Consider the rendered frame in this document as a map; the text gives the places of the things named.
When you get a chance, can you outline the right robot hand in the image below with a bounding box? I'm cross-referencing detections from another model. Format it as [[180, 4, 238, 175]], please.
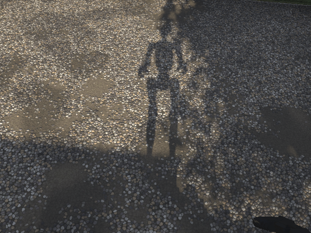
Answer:
[[253, 216, 311, 233]]

